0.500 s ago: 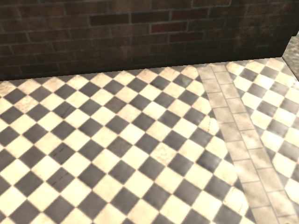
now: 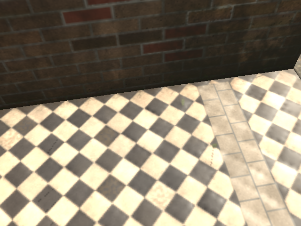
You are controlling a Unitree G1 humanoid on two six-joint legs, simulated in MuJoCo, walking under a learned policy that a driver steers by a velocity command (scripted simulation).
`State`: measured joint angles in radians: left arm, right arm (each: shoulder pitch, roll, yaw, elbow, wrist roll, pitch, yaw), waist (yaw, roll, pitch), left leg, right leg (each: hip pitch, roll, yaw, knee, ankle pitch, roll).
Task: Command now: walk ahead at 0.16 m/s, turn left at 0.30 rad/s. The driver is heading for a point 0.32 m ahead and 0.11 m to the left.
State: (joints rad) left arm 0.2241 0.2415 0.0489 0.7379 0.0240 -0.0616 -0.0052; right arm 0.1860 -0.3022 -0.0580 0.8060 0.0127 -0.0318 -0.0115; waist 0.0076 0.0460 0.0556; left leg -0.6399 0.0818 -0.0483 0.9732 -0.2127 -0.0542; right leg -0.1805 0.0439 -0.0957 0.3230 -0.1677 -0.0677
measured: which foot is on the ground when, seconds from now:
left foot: up 0.00-0.20, down 0.22-1.00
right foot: down 0.00-0.24, up 0.26-0.62, down 0.64-1.00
